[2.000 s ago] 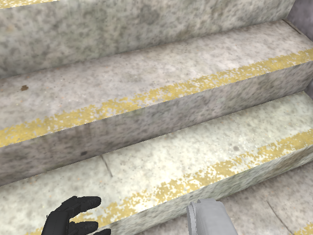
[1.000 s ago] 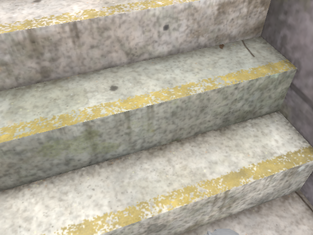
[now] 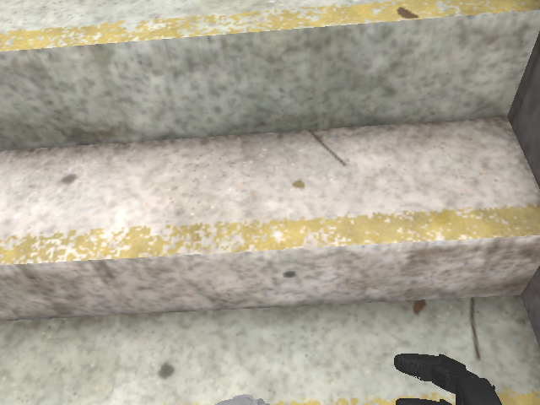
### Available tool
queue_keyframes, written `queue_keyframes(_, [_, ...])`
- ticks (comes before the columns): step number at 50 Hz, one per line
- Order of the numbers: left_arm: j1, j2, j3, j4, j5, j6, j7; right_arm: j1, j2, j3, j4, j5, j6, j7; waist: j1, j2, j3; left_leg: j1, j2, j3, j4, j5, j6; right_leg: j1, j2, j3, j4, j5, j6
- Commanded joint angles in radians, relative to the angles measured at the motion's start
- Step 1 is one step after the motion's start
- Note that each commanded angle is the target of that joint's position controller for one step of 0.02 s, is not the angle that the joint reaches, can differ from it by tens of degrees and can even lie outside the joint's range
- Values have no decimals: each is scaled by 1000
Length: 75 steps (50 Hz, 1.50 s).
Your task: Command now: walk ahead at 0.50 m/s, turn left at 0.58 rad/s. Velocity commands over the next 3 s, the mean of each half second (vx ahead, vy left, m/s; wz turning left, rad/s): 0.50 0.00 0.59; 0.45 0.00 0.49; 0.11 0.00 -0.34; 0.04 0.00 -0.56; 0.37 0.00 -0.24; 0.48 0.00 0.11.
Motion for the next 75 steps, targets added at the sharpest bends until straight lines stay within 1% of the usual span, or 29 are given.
queue_keyframes(1, [-242,341,81,-273,0,-38,-84,386,-237,-93,17,-25,3,-20,-224,-115,-357,720,-35,-573,-615,-322,95,-392,-70,180,799,1435,-139])
queue_keyframes(2, [-393,243,78,-395,51,-52,-129,290,-334,-142,-35,-12,18,-28,-185,112,-358,767,129,-1235,-1080,-658,144,-722,168,342,1270,250,-73])
queue_keyframes(3, [-474,108,52,-474,111,-59,-142,156,-345,-155,-86,-33,3,-28,-143,-10,-358,738,200,-1405,-1266,-603,86,-888,196,602,1696,154,-48])
queue_keyframes(6, [-420,-72,-13,-520,117,-31,-75,163,-143,-97,100,-61,-79,-15,32,-103,-28,406,150,-1019,-1069,-210,-54,-1073,173,576,1979,263,-71])
queue_keyframes(10, [-371,-84,-47,-475,99,-2,-45,280,-142,-97,229,-38,-141,39,42,-49,54,479,46,-580,-1035,350,-113,-1263,135,522,1908,190,-75])
queue_keyframes(18, [-887,-138,-104,-672,98,19,-24,532,-185,-108,307,-46,-160,13,-126,97,0,703,86,-658,-1345,497,-23,-1491,116,360,1855,-151,-69])
queue_keyframes(20, [-870,-151,-111,-661,95,29,-35,528,-199,-126,290,-28,-127,-33,-108,103,-112,785,145,-591,-1453,857,29,-1238,99,341,1610,-136,-88])
queue_keyframes(22, [-604,-79,-74,-537,74,20,-35,316,-269,-148,175,-1,-126,-27,21,67,-330,673,112,-414,-1272,1932,-14,-601,209,265,1188,-261,-115])
queue_keyframes(24, [-312,81,-5,-484,22,23,-14,269,-370,-197,143,17,-185,2,168,109,-559,841,138,-490,-849,2269,-14,-294,203,440,814,-342,-100])
queue_keyframes(25, [-259,149,23,-443,22,14,-21,235,-340,-191,114,-5,-217,19,185,0,-608,844,68,-469,-582,1962,-50,-195,158,552,570,-452,-90])
queue_keyframes(26, [-365,210,51,-404,22,4,-42,234,-132,-153,46,-22,-217,46,54,-368,-581,432,-135,-467,-97,603,-146,35,-126,988,455,157,-236])
queue_keyframes(27, [-337,188,59,-402,44,29,-32,297,-111,-137,31,-53,-220,62,57,-250,-626,228,-160,-568,371,474,-159,1,-216,1296,225,152,-287])
queue_keyframes(30, [-340,-12,31,-203,57,35,-11,137,-4,-77,-50,-83,-133,50,-60,70,-99,-89,-67,-472,487,658,-99,-359,-114,892,317,-366,-187])
queue_keyframes(33, [-290,-53,9,-116,72,-37,-34,166,2,-52,-68,-57,-64,34,-106,-4,27,-227,-65,-460,695,445,-96,-408,-98,694,141,-205,-139])
queue_keyframes(36, [-291,33,26,-95,75,-85,-57,62,-56,-55,-107,-51,-47,27,-133,11,102,-236,-21,-460,436,449,-112,-436,-73,478,19,-36,-72])
queue_keyframes(40, [-183,148,60,-115,80,-104,-43,38,-94,-89,-78,-73,-12,15,-90,-56,-6,-287,-32,-370,498,441,-106,-205,-121,405,-41,73,-117])
queue_keyframes(47, [127,107,55,8,91,-69,-13,-370,9,-18,-221,-55,-55,31,62,-117,98,-676,65,-217,371,71,-107,221,-129,358,-204,273,-122])
queue_keyframes(49, [63,101,52,13,42,-34,-10,-330,6,4,-240,-39,-35,81,25,-107,39,-284,135,-38,-59,177,-103,67,-54,284,-347,535,-171])
queue_keyframes(50, [7,102,41,-31,31,-39,-28,-259,41,16,-202,16,-30,87,33,-91,-48,187,74,34,-284,242,-72,-109,-52,252,-346,934,-162])
queue_keyframes(52, [19,275,72,-34,-3,-92,-55,228,-25,-37,-88,20,-35,44,-153,-324,-345,726,-66,-49,-331,413,-37,-54,-134,305,32,1826,-98])
queue_keyframes(53, [-100,358,102,-88,-46,-129,-81,406,-131,-81,-60,-10,-48,36,-288,-338,-473,932,-29,-203,-616,516,-39,-89,-49,323,294,1604,-45])
queue_keyframes(54, [-13,228,61,-141,-79,-128,-111,473,-256,-110,2,-74,-73,18,-279,-22,-633,1307,330,-709,-736,967,114,-527,101,364,825,710,39])
queue_keyframes(55, [-70,273,82,-147,-40,-119,-133,430,-332,-141,-43,-65,-46,-1,-283,56,-848,1158,448,-1014,-1029,913,150,-431,284,504,1396,-49,50])
queue_keyframes(57, [-138,106,73,-241,18,-56,-99,157,-286,-131,-21,-48,-71,17,-104,-35,-609,876,447,-856,-1075,276,95,-624,149,569,1662,55,38])
queue_keyframes(59, [-167,31,56,-298,69,-1,-61,64,-130,-85,76,-21,-89,10,12,36,-156,474,343,-623,-1045,70,-9,-698,106,537,1592,39,-4])
queue_keyframes(60, [-127,2,43,-290,81,23,-52,28,-68,-66,92,-26,-93,9,67,20,-78,361,321,-525,-1041,114,-41,-701,115,541,1605,79,-15])
queue_keyframes(63, [-119,-51,17,-301,63,56,-34,119,-37,-47,176,-42,-149,7,99,39,-15,346,326,-330,-1095,355,-44,-770,138,565,1496,86,-16])
queue_keyframes(66, [-128,-5,39,-280,61,82,-11,121,-127,-60,152,-49,-177,-1,92,26,-60,386,366,-221,-1152,538,-13,-720,174,503,1450,143,9])
queue_keyframes(75, [-277,37,55,-347,34,104,-31,157,-243,-101,54,-33,-130,-52,9,177,-97,630,396,-29,-1219,369,-69,-466,105,350,660,-130,-34])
